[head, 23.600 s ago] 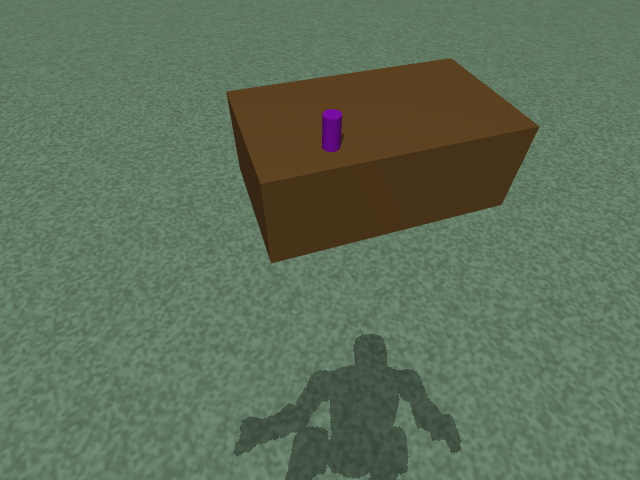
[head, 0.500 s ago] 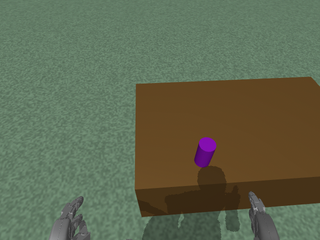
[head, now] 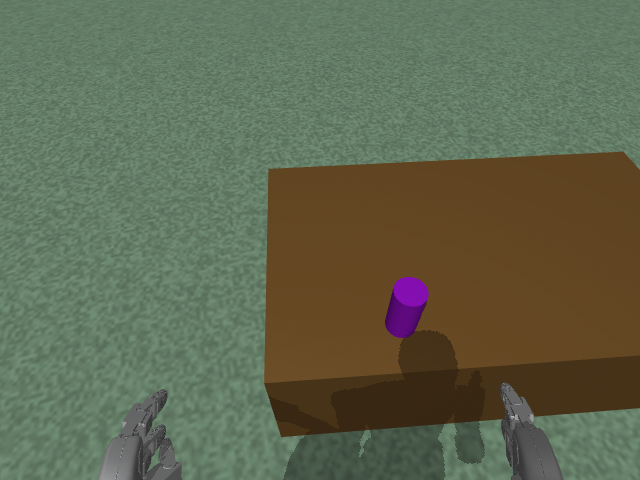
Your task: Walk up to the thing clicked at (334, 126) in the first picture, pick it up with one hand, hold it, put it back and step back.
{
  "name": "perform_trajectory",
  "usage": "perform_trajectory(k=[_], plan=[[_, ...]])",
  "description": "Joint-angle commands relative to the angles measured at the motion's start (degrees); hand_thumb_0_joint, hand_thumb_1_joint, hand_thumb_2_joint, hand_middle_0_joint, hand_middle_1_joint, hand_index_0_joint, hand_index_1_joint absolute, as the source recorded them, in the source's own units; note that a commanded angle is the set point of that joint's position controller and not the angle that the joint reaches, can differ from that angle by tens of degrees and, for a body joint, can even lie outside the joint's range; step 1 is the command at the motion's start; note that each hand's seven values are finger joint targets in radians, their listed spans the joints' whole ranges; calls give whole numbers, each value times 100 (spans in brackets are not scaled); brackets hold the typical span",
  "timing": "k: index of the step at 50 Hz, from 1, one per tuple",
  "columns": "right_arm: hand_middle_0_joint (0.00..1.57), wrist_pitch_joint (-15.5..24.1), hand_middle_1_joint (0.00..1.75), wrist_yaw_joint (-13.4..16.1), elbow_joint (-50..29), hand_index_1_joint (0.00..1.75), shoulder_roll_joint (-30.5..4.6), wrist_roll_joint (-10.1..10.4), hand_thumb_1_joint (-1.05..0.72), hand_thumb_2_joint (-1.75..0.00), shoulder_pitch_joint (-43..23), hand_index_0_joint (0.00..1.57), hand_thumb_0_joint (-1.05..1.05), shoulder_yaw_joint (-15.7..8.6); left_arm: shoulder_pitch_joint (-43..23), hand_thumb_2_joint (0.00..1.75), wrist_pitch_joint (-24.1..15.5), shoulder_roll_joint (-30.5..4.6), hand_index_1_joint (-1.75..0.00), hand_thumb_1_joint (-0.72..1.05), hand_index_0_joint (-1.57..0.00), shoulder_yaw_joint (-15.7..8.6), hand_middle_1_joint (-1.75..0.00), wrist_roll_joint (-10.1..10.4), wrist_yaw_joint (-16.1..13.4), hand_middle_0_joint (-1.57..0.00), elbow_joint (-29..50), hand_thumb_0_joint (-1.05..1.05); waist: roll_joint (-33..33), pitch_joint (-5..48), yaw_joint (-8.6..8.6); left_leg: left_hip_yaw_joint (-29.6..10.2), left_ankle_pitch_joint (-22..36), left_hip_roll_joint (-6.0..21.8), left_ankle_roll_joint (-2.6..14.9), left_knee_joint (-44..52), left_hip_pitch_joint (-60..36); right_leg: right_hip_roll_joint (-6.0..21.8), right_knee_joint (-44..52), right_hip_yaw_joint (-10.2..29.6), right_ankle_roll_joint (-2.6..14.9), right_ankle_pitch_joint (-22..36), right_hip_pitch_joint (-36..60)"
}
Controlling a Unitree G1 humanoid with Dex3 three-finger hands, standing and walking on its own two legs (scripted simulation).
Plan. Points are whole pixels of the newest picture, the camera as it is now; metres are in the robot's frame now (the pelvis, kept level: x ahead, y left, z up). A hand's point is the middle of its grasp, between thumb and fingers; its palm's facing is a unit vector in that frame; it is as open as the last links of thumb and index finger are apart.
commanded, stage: home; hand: right
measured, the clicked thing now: (405, 308) +0.49 -0.17 -0.23
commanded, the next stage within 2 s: stand in 1.10 s
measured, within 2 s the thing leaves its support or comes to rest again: neither
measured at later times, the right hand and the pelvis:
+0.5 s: hand (477, 458) +0.18 -0.18 -0.06, palm faces +0.11 +0.97 -0.23, open 17.4 cm; pelvis +0.01 +0.00 +0.00, yaw +0 degrees
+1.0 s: hand (480, 467) +0.17 -0.18 -0.06, palm faces +0.12 +0.95 -0.28, open 17.5 cm; pelvis +0.00 +0.00 +0.00, yaw +0 degrees
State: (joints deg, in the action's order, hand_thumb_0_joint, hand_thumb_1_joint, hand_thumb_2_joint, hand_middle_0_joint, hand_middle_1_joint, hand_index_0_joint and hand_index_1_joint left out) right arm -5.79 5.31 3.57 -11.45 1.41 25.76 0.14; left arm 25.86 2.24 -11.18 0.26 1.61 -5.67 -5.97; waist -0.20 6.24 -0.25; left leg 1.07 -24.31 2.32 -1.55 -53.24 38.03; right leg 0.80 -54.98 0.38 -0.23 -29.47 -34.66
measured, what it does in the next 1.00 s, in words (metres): stands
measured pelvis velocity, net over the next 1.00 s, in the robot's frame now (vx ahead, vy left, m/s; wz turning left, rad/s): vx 0.00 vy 0.00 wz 0.00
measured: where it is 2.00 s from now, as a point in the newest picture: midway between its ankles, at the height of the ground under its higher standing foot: outside the picture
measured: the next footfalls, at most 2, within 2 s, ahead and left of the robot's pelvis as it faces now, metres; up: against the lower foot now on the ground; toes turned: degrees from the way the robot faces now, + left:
none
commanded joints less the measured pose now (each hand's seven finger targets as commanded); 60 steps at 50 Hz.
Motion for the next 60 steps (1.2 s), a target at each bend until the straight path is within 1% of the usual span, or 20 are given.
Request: perform_trajectory(k=[1,10,12,13,17,20,21,24,25,26,27,29,30,37,39,43,48,53,58,60], plan=[[5,311,6,39,-1076,6,-519,-18,53,-6,-86,5,0,-289,-99,90,-332,-616,-30,90,-20,-370,-30,-21,-49,-20,1068,0,118,678,17,260,1223,-177,190,621,-857,-73,999,-119,-39,1750,129],[5,236,5,18,-1142,5,-538,-17,55,-5,-83,5,0,-274,-111,90,-360,-564,-30,90,-20,-305,-30,-17,-48,-20,1063,0,175,508,13,271,975,-181,180,660,-735,-71,1034,-115,-26,1446,26],[5,239,5,21,-1216,5,-534,-19,54,-6,-92,5,0,-287,-196,90,-371,-580,-30,90,-20,-316,-30,-16,-48,-20,1110,0,180,570,-25,251,987,-184,196,620,-749,-53,1043,-98,-41,1480,63],[5,230,6,16,-1176,6,-477,-19,52,-7,-77,5,0,-230,-49,90,-363,-622,-30,90,-20,-394,-30,-14,-52,-20,1081,0,148,584,67,266,1053,-199,196,597,-699,-41,1034,-89,-42,1555,108],[5,195,5,19,-1195,5,-549,-19,54,-6,49,5,0,-316,-16,90,-363,-584,-30,90,-20,-328,-30,-30,-45,-20,1083,0,184,746,-19,242,1381,-166,183,556,-849,-76,899,-140,-48,1911,146],[5,179,5,10,-1163,5,-502,-19,54,-6,-74,5,0,-277,-1,90,-372,-590,-30,90,-20,-354,-30,-22,-64,-20,1126,0,68,670,84,248,1338,-171,164,577,-774,-71,900,-140,-27,1837,122],[5,170,6,24,-1183,6,-506,-18,53,-6,4,5,0,-306,-133,90,-376,-577,-30,90,-20,-307,-30,-25,-64,-20,1162,0,60,645,-17,252,1214,-170,173,585,-792,-71,937,-123,-30,1705,48],[5,164,6,25,-1235,6,-573,-23,52,-7,47,5,0,-361,-65,90,-375,-586,-30,90,-20,-337,-30,-30,-63,-20,1169,0,100,717,-32,232,1231,-155,171,577,-832,-82,921,-136,-29,1711,39],[5,168,6,22,-1246,6,-508,-14,52,-7,-27,5,0,-275,-7,90,-364,-596,-30,90,-20,-358,-30,-25,-61,-20,1144,0,116,694,43,257,1253,-173,177,551,-772,-66,939,-116,-40,1781,79],[5,155,5,24,-1224,5,-567,-13,54,-6,26,5,0,-345,-70,90,-384,-605,-30,90,-20,-353,-30,-18,-55,-20,1148,0,155,607,-28,259,1185,-173,183,553,-750,-58,952,-106,-45,1739,53],[5,70,5,135,-1334,5,-653,-27,57,-4,194,5,0,-602,-557,90,-404,-803,-30,90,-20,-268,-30,31,-86,-20,-207,0,116,687,36,271,1143,-272,199,515,-703,-1,840,33,-5,1663,113],[5,-19,5,138,-1534,5,-525,-48,57,-4,258,5,0,-371,-539,90,-526,-678,-30,90,-20,-204,-30,30,-129,-20,-93,0,122,824,97,242,1224,-243,179,581,-819,-15,789,-35,33,1653,157],[5,-86,5,146,-1327,5,-373,-43,58,-4,415,5,0,-217,-672,90,-582,-696,-30,90,-20,-202,-30,31,-142,-20,-200,0,-9,514,117,241,1166,-240,162,640,-766,-30,797,-57,50,1535,15],[5,-236,5,265,-1517,5,-566,-69,57,-4,206,5,0,-371,-1058,90,-817,-773,-30,90,-20,-230,-30,-11,-255,-20,-856,0,121,496,152,245,1089,-254,151,735,-783,-30,795,-21,58,1394,-2],[5,-279,5,287,-1678,5,-627,-87,55,-5,190,5,0,-391,-1122,90,-865,-750,-30,90,-20,-227,-30,-20,-295,-20,-931,0,192,768,125,217,1283,-238,151,730,-934,-38,723,-37,50,1595,179],[5,-392,5,318,-1527,5,-505,-107,55,-5,130,5,0,-261,-1188,90,-988,-740,-30,90,-20,-220,-30,-47,-344,-20,-1113,0,21,681,177,256,1438,-247,124,730,-982,-26,718,-13,51,1731,177],[5,-484,5,364,-1531,5,-553,-130,57,-4,12,5,0,-290,-1254,90,-1087,-765,-30,90,-20,-219,-30,-74,-382,-20,-1253,0,102,534,143,276,1068,-262,136,820,-914,-17,862,7,43,1389,126],[5,-576,5,385,-1469,5,-496,-162,56,-5,83,5,0,-234,-1279,90,-1158,-750,-30,90,-20,-221,-30,-101,-384,-20,-1336,0,233,622,146,326,1288,-267,154,766,-1005,2,907,36,-7,1714,261],[5,-636,5,391,-1483,5,-615,-161,56,-5,-70,5,0,-345,-1326,90,-1199,-745,-30,90,-20,-207,-30,-107,-412,-20,-1388,0,189,562,147,280,1062,-258,134,898,-992,-22,921,4,31,1378,220],[5,-658,5,376,-1437,5,-533,-159,57,-4,-77,5,0,-238,-1326,90,-1222,-765,-30,90,-20,-205,-30,-110,-417,-20,-1400,0,130,437,162,315,991,-269,132,919,-950,-17,1001,16,29,1328,184]])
